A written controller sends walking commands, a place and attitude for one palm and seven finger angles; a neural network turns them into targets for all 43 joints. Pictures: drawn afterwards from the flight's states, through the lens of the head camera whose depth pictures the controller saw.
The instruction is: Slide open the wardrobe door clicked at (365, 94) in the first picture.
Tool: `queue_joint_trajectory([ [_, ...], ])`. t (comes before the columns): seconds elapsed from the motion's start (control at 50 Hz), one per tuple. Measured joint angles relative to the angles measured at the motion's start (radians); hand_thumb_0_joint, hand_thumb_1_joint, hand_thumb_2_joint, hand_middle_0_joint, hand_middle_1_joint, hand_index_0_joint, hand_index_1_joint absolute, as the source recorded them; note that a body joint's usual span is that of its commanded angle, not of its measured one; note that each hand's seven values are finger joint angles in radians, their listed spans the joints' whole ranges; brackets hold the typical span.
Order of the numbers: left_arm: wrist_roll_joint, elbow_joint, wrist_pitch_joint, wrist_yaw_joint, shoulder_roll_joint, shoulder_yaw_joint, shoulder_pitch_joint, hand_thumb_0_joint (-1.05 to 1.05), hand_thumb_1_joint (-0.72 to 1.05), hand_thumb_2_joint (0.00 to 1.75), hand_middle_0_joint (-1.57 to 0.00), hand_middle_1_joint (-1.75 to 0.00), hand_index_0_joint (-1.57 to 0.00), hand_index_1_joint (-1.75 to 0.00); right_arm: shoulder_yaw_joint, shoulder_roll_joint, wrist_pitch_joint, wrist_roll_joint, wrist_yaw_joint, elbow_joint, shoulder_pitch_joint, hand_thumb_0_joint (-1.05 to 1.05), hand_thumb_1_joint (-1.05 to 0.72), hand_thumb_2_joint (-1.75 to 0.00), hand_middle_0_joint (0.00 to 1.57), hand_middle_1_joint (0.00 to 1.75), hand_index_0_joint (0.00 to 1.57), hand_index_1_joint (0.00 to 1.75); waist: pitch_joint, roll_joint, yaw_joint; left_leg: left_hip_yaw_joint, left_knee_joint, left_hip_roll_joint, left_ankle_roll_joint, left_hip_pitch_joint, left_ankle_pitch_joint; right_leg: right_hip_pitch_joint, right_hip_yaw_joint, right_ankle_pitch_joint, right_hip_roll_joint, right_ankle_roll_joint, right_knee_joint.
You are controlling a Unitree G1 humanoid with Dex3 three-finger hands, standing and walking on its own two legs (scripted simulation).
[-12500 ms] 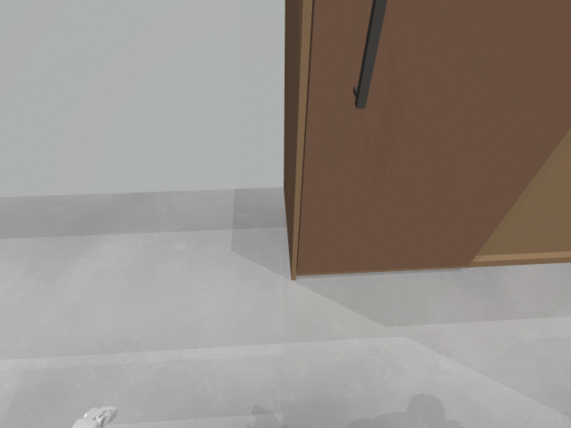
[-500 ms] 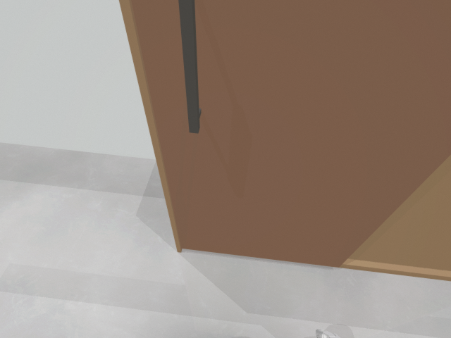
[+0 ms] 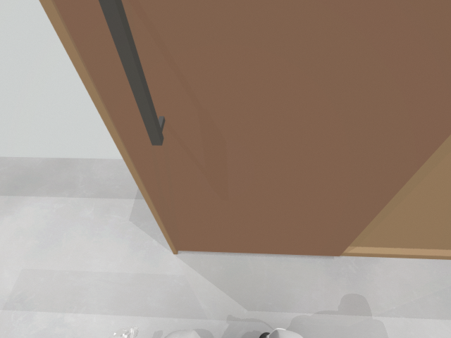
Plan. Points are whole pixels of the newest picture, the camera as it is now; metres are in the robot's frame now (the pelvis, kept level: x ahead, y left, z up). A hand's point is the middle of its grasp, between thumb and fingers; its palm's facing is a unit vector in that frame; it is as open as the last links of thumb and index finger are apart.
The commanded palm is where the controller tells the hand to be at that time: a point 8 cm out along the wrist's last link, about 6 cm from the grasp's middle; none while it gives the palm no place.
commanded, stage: come to a stop and stand still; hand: left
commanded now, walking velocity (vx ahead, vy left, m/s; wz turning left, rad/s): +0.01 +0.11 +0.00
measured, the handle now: (142, 76) +0.48 +0.15 +0.20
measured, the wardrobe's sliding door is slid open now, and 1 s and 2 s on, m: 0.00 0.00 0.00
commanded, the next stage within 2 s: none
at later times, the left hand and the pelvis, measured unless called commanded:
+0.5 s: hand out of the picture -0.04 +0.20 -0.16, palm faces +0.02 -0.98 -0.20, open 7.4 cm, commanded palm none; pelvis -0.04 +0.02 +0.01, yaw -2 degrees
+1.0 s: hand out of the picture -0.06 +0.14 -0.16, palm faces +0.06 -0.99 -0.16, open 7.4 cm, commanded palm none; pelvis -0.04 -0.01 +0.01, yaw -1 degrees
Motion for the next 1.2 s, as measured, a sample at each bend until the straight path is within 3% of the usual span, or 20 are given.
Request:
queue_joint_trajectory([
  [0.08,0.01,-0.005,0.015,0.002,0.012,0.012,0.007,0.0,0.92,0.9,-0.2,-0.3,-0.2,-0.3,-0.005,-0.01,0.004,-0.003,0.008,-0.019,-0.023,0.0,-0.91,-0.89,0.19,0.3,0.2,0.3,-0.007,-0.015,0.022,-0.015,-0.009,0.002,-0.007,-0.005,0.011,-0.026,0.007,0.041,-0.012,0.01,-0.027],
  [0.16,0.011,0.006,0.028,-0.001,0.035,0.024,0.037,0.0,0.91,0.9,-0.2,-0.3,-0.2,-0.3,0.0,-0.019,-0.023,-0.003,0.011,-0.042,-0.026,0.0,-0.91,-0.89,0.19,0.3,0.2,0.29,-0.041,-0.039,0.035,-0.009,-0.275,0.008,-0.002,0.097,0.109,-0.064,0.021,0.066,-0.02,0.03,-0.016],
  [0.2,0.0,0.023,0.04,-0.003,0.05,0.028,0.055,0.0,0.91,0.9,-0.2,-0.3,-0.2,-0.3,0.003,-0.014,-0.038,-0.009,0.008,-0.039,-0.021,0.0,-0.91,-0.89,0.19,0.3,0.19,0.29,-0.057,-0.062,0.036,-0.005,-0.352,-0.003,0.013,0.129,0.148,-0.087,0.043,0.007,-0.024,0.042,0.033],
  [0.24,-0.003,0.045,0.053,-0.008,0.059,0.031,0.082,0.0,0.91,0.9,-0.2,-0.3,-0.2,-0.3,0.012,-0.001,-0.04,-0.017,0.002,-0.035,-0.005,0.0,-0.91,-0.89,0.19,0.3,0.19,0.29,-0.079,-0.076,0.038,0.004,-0.373,-0.008,0.024,0.149,0.18,-0.085,0.076,-0.108,-0.005,0.049,0.092],
  [0.28,0.002,0.065,0.059,-0.016,0.062,0.032,0.11,0.01,0.91,0.9,-0.2,-0.3,-0.2,-0.29,0.021,0.009,-0.043,-0.022,-0.002,-0.026,0.017,0.0,-0.91,-0.89,0.19,0.3,0.19,0.29,-0.108,-0.071,0.036,-0.002,-0.426,-0.004,0.029,0.174,0.214,-0.08,0.094,-0.141,0.019,0.053,0.18],
  [0.34,0.006,0.08,0.047,-0.029,0.061,0.029,0.151,0.01,0.91,0.9,-0.2,-0.3,-0.19,-0.29,0.031,0.021,-0.047,-0.022,-0.004,-0.013,0.037,0.0,-0.91,-0.89,0.19,0.3,0.2,0.3,-0.135,-0.061,0.041,-0.004,-0.498,0.0,0.032,0.2,0.254,-0.057,0.092,-0.148,0.037,0.058,0.274],
  [0.4,0.004,0.095,0.038,-0.035,0.054,0.023,0.179,0.01,0.91,0.9,-0.2,-0.3,-0.19,-0.29,0.033,0.024,-0.053,-0.024,-0.008,-0.005,0.043,0.01,-0.92,-0.89,0.2,0.3,0.2,0.3,-0.134,-0.058,0.038,0.002,-0.541,-0.002,0.029,0.213,0.278,-0.009,0.074,-0.174,0.032,0.065,0.254],
  [0.46,-0.001,0.112,0.032,-0.037,0.041,0.012,0.185,0.01,0.91,0.9,-0.2,-0.3,-0.19,-0.29,0.032,0.022,-0.06,-0.025,-0.009,0.001,0.042,0.01,-0.92,-0.89,0.2,0.3,0.2,0.3,-0.116,-0.049,0.023,0.007,-0.544,-0.001,0.021,0.207,0.283,0.059,0.056,-0.209,0.029,0.065,0.127],
  [0.5,-0.005,0.118,0.02,-0.035,0.031,0.005,0.182,0.01,0.91,0.9,-0.2,-0.3,-0.19,-0.29,0.032,0.02,-0.061,-0.02,-0.01,0.01,0.045,0.01,-0.91,-0.89,0.2,0.3,0.2,0.3,-0.102,-0.045,0.018,0.01,-0.514,-0.001,0.01,0.19,0.268,0.121,0.05,-0.133,0.028,0.063,-0.019],
  [0.54,-0.008,0.132,0.002,-0.028,0.011,-0.002,0.172,0.01,0.91,0.9,-0.2,-0.3,-0.19,-0.29,0.03,0.009,-0.06,-0.01,-0.01,0.028,0.043,0.01,-0.91,-0.89,0.2,0.3,0.2,0.3,-0.085,-0.015,0.017,0.003,-0.466,0.021,-0.002,0.174,0.242,0.151,0.04,-0.074,0.05,0.022,-0.077],
  [0.62,-0.01,0.152,-0.02,-0.016,-0.016,-0.018,0.174,0.01,0.92,0.9,-0.2,-0.3,-0.2,-0.29,0.034,0.0,-0.049,-0.008,-0.01,0.06,0.053,0.01,-0.91,-0.89,0.2,0.3,0.2,0.3,-0.093,0.014,0.011,-0.011,-0.467,0.047,-0.008,0.179,0.241,0.171,0.015,-0.093,0.073,-0.016,-0.092],
  [0.68,-0.015,0.168,-0.021,-0.01,-0.017,-0.022,0.177,0.02,0.93,0.9,-0.2,-0.3,-0.2,-0.29,0.04,0.007,-0.051,-0.008,-0.013,0.077,0.05,0.01,-0.91,-0.89,0.2,0.3,0.2,0.3,-0.097,0.0,0.014,-0.013,-0.497,0.052,-0.031,0.199,0.253,0.183,0.013,-0.092,0.078,-0.021,-0.104],
  [0.8,-0.018,0.181,-0.019,-0.004,-0.021,-0.028,0.175,0.02,0.93,0.9,-0.2,-0.3,-0.2,-0.29,0.048,0.023,-0.058,-0.006,-0.02,0.09,0.034,0.0,-0.91,-0.89,0.19,0.3,0.19,0.29,-0.091,-0.014,0.025,-0.015,-0.524,0.064,-0.042,0.219,0.269,0.204,0.009,-0.076,0.092,-0.03,-0.134],
  [1.1,-0.017,0.174,-0.019,-0.004,-0.035,-0.031,0.19,0.01,0.91,0.9,-0.2,-0.3,-0.2,-0.29,0.049,0.028,-0.054,-0.007,-0.02,0.085,0.02,0.01,-0.91,-0.89,0.19,0.3,0.2,0.3,-0.086,-0.017,0.035,-0.01,-0.537,0.065,-0.037,0.223,0.294,0.215,0.014,-0.039,0.094,-0.028,-0.165],
  [1.2,-0.003,0.115,-0.032,-0.008,-0.016,-0.027,0.207,0.01,0.91,0.9,-0.2,-0.3,-0.2,-0.3,0.036,-0.003,-0.064,-0.016,-0.015,-0.004,0.05,0.01,-0.91,-0.89,0.2,0.3,0.2,0.3,-0.083,-0.002,0.016,-0.025,-0.442,0.054,-0.02,0.16,0.263,0.17,0.003,-0.055,0.079,-0.019,-0.098],
])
